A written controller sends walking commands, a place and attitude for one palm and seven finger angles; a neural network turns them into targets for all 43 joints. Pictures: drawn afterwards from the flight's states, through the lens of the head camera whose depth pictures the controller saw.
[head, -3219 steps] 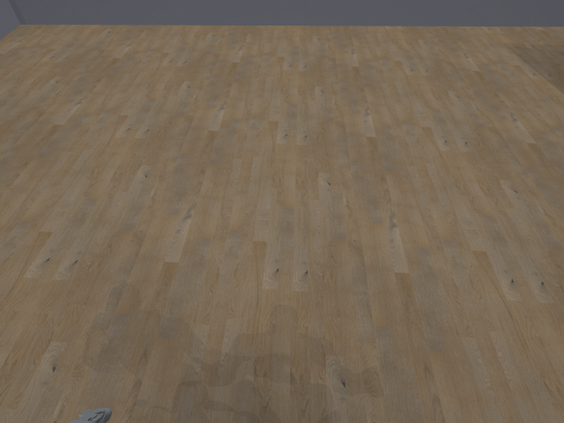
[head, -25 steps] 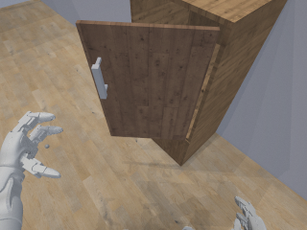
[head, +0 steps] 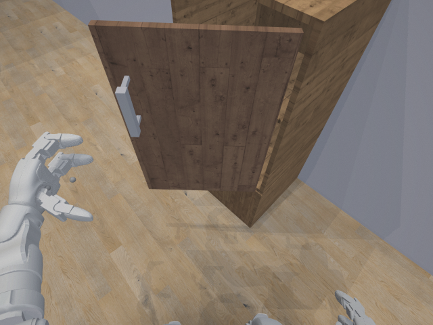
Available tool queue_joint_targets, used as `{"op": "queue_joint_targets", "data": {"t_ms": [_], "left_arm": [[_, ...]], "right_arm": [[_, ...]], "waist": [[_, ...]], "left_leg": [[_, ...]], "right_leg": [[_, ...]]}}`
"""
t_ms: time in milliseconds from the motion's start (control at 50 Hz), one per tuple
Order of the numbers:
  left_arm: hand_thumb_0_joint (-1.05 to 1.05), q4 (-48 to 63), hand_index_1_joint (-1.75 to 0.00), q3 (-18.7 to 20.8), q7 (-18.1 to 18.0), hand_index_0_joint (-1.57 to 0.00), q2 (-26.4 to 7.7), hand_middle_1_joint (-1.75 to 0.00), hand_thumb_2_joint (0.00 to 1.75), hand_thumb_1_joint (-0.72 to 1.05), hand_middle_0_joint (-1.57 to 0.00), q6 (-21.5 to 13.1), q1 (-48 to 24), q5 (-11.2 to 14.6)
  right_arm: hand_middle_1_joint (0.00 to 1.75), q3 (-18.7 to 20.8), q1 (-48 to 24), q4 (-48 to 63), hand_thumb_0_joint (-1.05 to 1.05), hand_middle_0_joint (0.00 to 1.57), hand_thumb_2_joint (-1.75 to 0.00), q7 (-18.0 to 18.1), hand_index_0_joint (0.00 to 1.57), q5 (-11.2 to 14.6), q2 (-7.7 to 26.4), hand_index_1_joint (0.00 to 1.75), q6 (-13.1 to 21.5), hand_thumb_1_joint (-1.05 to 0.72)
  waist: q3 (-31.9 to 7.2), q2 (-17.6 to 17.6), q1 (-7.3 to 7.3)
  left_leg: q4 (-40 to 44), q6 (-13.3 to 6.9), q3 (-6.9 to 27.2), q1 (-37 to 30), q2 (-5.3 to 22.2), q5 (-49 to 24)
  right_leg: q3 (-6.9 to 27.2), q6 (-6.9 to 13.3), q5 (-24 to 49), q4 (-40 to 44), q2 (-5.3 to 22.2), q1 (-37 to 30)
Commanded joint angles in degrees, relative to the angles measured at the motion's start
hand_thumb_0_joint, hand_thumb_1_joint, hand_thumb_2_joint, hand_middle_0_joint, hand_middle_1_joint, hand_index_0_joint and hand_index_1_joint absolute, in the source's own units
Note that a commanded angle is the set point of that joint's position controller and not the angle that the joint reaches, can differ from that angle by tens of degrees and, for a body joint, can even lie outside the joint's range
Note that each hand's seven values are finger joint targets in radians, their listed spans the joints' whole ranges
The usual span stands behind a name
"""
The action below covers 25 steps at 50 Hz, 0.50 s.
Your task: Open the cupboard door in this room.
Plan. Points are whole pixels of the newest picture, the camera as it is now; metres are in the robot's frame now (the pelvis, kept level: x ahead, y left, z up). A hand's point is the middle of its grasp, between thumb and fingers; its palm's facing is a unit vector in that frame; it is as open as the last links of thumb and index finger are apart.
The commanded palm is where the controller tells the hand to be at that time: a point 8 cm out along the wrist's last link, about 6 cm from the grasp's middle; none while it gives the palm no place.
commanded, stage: move the hooked fingers beside the handle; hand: left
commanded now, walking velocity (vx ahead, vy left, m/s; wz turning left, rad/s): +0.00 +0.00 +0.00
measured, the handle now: (131, 107) +0.55 +0.21 +0.05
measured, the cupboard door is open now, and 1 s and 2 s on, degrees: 43 43 43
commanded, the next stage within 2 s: slide the fingers in behind the handle in 1.96 s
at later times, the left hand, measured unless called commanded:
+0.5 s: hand (93, 146) +0.43 +0.25 +0.06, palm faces +0.01 -1.00 -0.01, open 14.0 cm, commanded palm +0.40 +0.31 +0.06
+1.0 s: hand (100, 121) +0.50 +0.26 +0.06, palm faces +0.00 -1.00 -0.02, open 14.0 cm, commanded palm +0.48 +0.31 +0.06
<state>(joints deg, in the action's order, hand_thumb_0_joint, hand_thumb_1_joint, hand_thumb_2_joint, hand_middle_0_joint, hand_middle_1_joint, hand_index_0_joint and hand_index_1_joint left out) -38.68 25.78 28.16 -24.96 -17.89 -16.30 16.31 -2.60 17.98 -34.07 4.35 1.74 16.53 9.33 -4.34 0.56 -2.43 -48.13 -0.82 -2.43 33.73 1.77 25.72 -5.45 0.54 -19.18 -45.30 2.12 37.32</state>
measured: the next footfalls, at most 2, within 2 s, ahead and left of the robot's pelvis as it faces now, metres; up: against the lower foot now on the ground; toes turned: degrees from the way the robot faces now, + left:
none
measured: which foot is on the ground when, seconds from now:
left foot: down 0.00-1.00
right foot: down 0.00-1.00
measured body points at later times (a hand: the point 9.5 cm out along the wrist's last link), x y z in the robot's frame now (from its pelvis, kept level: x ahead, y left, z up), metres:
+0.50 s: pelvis +0.00 +0.00 -0.01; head +0.09 +0.01 +0.43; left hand +0.42 +0.31 +0.07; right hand +0.06 -0.27 -0.11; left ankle -0.02 +0.11 -0.70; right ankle +0.03 -0.12 -0.70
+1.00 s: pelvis +0.00 +0.01 -0.02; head +0.14 +0.03 +0.41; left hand +0.49 +0.31 +0.06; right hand +0.00 -0.27 -0.12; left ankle -0.02 +0.11 -0.70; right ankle +0.03 -0.12 -0.70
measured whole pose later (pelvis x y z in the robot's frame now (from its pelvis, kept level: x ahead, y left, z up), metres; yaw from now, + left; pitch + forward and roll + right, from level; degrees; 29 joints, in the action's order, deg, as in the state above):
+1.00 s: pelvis +0.00 +0.01 -0.02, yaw -2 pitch +21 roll -3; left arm -68.2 30.6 26.0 -39.2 -20.9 -48.8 6.4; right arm -3.1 23.3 -33.9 2.4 0.0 17.0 -3.1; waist -4.7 0.0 -9.9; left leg -55.6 -1.4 -2.6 48.4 3.4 28.2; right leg -5.0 0.2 -19.4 -49.7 0.7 51.1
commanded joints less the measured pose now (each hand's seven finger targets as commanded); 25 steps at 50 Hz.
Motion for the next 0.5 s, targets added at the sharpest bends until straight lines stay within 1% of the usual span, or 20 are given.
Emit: {"op": "queue_joint_targets", "data": {"t_ms": [0,20,40,60,80,100,120,140,160,200,240,260,280,300,320,380,400,420,460,480], "left_arm": [[0.0,10.47,-1.2,4.08,-0.55,-0.3,-16.5,-1.2,0.3,-0.5,-0.3,-3.92,-16.84,1.37],[0.0,9.08,-1.2,4.81,-0.63,-0.3,-17.34,-1.2,0.3,-0.5,-0.3,-4.12,-17.02,0.97],[0.0,8.38,-1.2,3.77,-0.59,-0.3,-16.25,-1.2,0.3,-0.5,-0.3,-4.27,-17.82,0.91],[0.0,8.31,-1.2,2.79,-0.53,-0.3,-16.14,-1.2,0.3,-0.5,-0.3,-4.66,-21.44,0.61],[0.0,7.34,-1.2,3.75,-0.77,-0.3,-17.37,-1.2,0.3,-0.5,-0.3,-5.01,-22.38,0.32],[0.0,5.85,-1.2,3.06,-0.74,-0.3,-17.49,-1.2,0.3,-0.5,-0.3,-5.13,-24.3,0.12],[0.0,5.16,-1.2,3.36,-0.77,-0.3,-18.39,-1.2,0.3,-0.5,-0.3,-5.52,-26.47,-0.43],[0.0,3.6,-1.2,2.78,-0.74,-0.3,-17.63,-1.2,0.3,-0.5,-0.3,-5.53,-26.31,-0.67],[0.0,2.87,-1.2,2.02,-0.75,-0.3,-17.6,-1.2,0.3,-0.5,-0.3,-5.73,-28.76,-1.07],[0.0,0.85,-1.2,2.38,-0.76,-0.3,-18.94,-1.2,0.3,-0.5,-0.3,-6.07,-31.41,-1.29],[0.0,0.0,-1.2,1.93,-0.76,-0.3,-18.85,-1.2,0.3,-0.5,-0.3,-6.42,-33.45,-1.94],[0.0,-1.61,-1.2,2.85,-1.03,-0.3,-19.52,-1.2,0.3,-0.5,-0.3,-6.36,-31.92,-2.18],[0.0,-2.6,-1.2,1.83,-1.17,-0.3,-18.47,-1.2,0.3,-0.5,-0.3,-6.17,-32.79,-2.3],[0.0,-4.7,-1.2,3.21,-1.28,-0.3,-20.14,-1.2,0.3,-0.5,-0.3,-6.08,-33.58,-2.2],[0.0,-5.9,-1.2,3.83,-1.37,-0.3,-21.32,-1.2,0.3,-0.5,-0.3,-6.06,-34.51,-2.66],[0.0,-8.69,-1.2,4.29,-1.94,-0.3,-22.8,-1.2,0.3,-0.5,-0.3,-6.15,-36.75,-3.84],[0.0,-8.08,-1.2,4.7,-1.97,-0.3,-23.8,-1.2,0.3,-0.5,-0.3,-6.7,-38.97,-3.86],[0.0,-7.94,-1.2,5.87,-1.99,-0.3,-25.1,-1.2,0.3,-0.5,-0.3,-7.08,-38.78,-4.16],[0.0,-9.18,-1.2,5.66,-1.75,-0.3,-25.37,-1.2,0.3,-0.5,-0.3,-7.41,-39.41,-4.56],[0.0,-8.66,-1.2,4.46,-1.63,-0.3,-24.43,-1.2,0.3,-0.5,-0.3,-7.69,-41.75,-4.54]], "right_arm": [[0.3,3.91,1.77,6.41,0.0,0.2,-0.9,0.4,0.2,-0.16,8.63,0.3,1.46,-0.9],[0.3,4.15,2.41,6.11,0.0,0.2,-0.9,0.45,0.2,-0.06,8.74,0.3,1.09,-0.9],[0.3,4.07,2.44,6.18,0.0,0.2,-0.9,0.44,0.2,-0.01,8.64,0.3,0.81,-0.9],[0.3,4.04,2.52,5.7,0.0,0.2,-0.9,0.56,0.2,0.04,8.7,0.3,0.67,-0.9],[0.3,4.08,2.71,5.42,0.0,0.2,-0.9,0.66,0.2,-0.03,8.8,0.3,0.44,-0.9],[0.3,3.91,3.11,5.12,0.0,0.2,-0.9,0.72,0.2,-0.14,9.02,0.3,0.04,-0.9],[0.3,4.04,3.56,4.74,0.0,0.2,-0.9,0.82,0.2,-0.1,9.1,0.3,-0.19,-0.9],[0.3,4.03,3.77,4.74,0.0,0.2,-0.9,0.78,0.2,-0.12,8.97,0.3,-0.44,-0.9],[0.3,3.93,3.95,4.37,0.0,0.2,-0.9,0.81,0.2,-0.1,9.05,0.3,-0.64,-0.9],[0.3,3.99,4.83,3.89,0.0,0.2,-0.9,0.84,0.2,-0.21,9.33,0.3,-1.21,-0.9],[0.3,4.0,5.28,3.57,0.0,0.2,-0.9,0.63,0.2,-0.29,9.1,0.3,-1.67,-0.9],[0.3,4.09,5.67,3.71,0.0,0.2,-0.9,0.45,0.2,-0.33,9.24,0.3,-2.0,-0.9],[0.3,4.04,5.73,3.75,0.0,0.2,-0.9,0.28,0.2,-0.37,9.19,0.3,-2.32,-0.9],[0.3,4.06,6.42,3.58,0.0,0.2,-0.9,0.26,0.2,-0.47,9.55,0.3,-2.81,-0.9],[0.3,4.02,6.47,3.52,0.0,0.2,-0.9,0.16,0.2,-0.4,9.58,0.3,-3.25,-0.9],[0.3,3.94,7.19,3.85,0.0,0.2,-0.9,-0.17,0.2,-0.53,9.67,0.3,-4.34,-0.9],[0.3,4.01,7.45,3.92,0.0,0.2,-0.9,-0.17,0.2,-0.66,9.76,0.3,-4.73,-0.9],[0.3,4.15,7.95,3.97,0.0,0.2,-0.9,-0.3,0.2,-0.77,9.7,0.3,-5.05,-0.9],[0.3,4.06,8.15,3.99,0.0,0.2,-0.9,-0.42,0.2,-0.75,9.66,0.3,-5.68,-0.9],[0.3,4.06,8.27,3.76,0.0,0.2,-0.9,-0.48,0.2,-0.78,9.58,0.3,-5.88,-0.9]], "waist": [[-16.71,3.51,0.56],[-17.16,2.11,0.47],[-17.25,3.2,0.23],[-16.74,3.65,-0.65],[-16.49,4.27,-0.37],[-15.9,3.64,-0.94],[-17.02,3.54,-1.16],[-17.39,4.17,-0.97],[-17.32,4.86,-1.54],[-18.31,3.66,-1.77],[-20.18,6.25,-1.69],[-20.16,5.42,-1.1],[-20.02,4.71,-1.69],[-19.79,2.28,-1.77],[-19.71,3.64,-1.76],[-19.6,3.6,-2.01],[-20.42,3.72,-2.25],[-22.73,4.44,-1.7],[-22.7,5.63,-2.15],[-22.57,5.81,-3.0]], "left_leg": [[6.77,0.28,2.84,-3.11,-1.59,-21.32],[6.85,0.24,2.95,-3.16,-1.41,-21.32],[6.79,0.16,2.58,-2.92,-1.64,-20.13],[6.78,0.19,2.74,-2.95,-1.52,-18.54],[6.77,0.19,2.87,-2.68,-1.55,-17.9],[6.61,0.05,3.0,-2.45,-1.44,-17.47],[6.45,0.02,3.19,-2.54,-1.44,-17.78],[6.33,-0.01,3.0,-2.5,-1.55,-17.55],[6.17,0.05,3.27,-2.69,-1.44,-17.62],[5.53,-0.09,3.34,-2.43,-1.32,-17.65],[5.18,0.12,3.45,-3.63,-1.33,-19.84],[5.13,0.23,3.66,-3.47,-1.19,-21.14],[4.93,0.14,3.44,-2.94,-1.18,-20.59],[4.53,0.01,3.71,-1.84,-1.01,-20.65],[4.41,-0.07,3.25,-0.86,-1.13,-19.76],[4.12,-0.16,3.08,0.94,-1.17,-18.52],[3.62,-0.31,3.13,0.75,-1.12,-19.73],[3.35,-0.31,2.88,0.19,-1.12,-20.83],[2.9,-0.3,2.6,0.73,-1.06,-20.48],[2.71,-0.43,2.65,0.47,-0.98,-20.5]], "right_leg": [[3.4,0.86,16.45,3.15,-2.21,-14.19],[3.31,0.73,16.09,3.21,-2.36,-14.09],[3.66,0.62,15.45,3.45,-2.29,-13.75],[3.59,0.6,14.05,3.53,-2.28,-12.46],[3.64,0.76,13.24,3.51,-2.24,-12.19],[3.58,0.9,12.84,3.39,-2.41,-11.56],[3.71,0.81,13.0,3.18,-2.39,-11.62],[3.78,0.82,12.81,3.15,-2.35,-11.5],[3.63,0.86,12.59,3.0,-2.3,-10.45],[3.79,0.93,12.65,2.55,-2.5,-10.41],[3.72,0.96,14.18,2.05,-2.41,-10.09],[3.47,1.06,14.56,1.83,-2.43,-9.98],[3.4,0.82,14.46,1.8,-2.45,-9.56],[3.42,0.93,14.84,1.42,-2.7,-9.82],[3.85,0.78,14.66,1.48,-2.62,-9.82],[3.9,0.68,14.03,1.07,-2.56,-9.34],[4.01,0.83,15.11,0.57,-2.75,-9.65],[4.31,0.73,16.25,0.4,-2.76,-10.79],[4.51,0.67,16.27,0.31,-2.77,-10.1],[4.48,0.56,16.37,0.35,-2.84,-9.37]]}}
